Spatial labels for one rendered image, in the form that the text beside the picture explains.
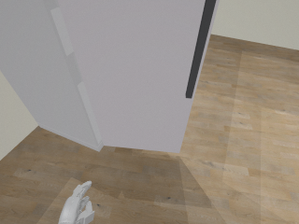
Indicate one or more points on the handle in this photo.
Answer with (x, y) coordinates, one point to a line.
(200, 45)

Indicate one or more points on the fridge door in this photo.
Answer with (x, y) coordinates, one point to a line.
(135, 59)

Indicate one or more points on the left robot hand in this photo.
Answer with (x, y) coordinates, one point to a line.
(72, 210)

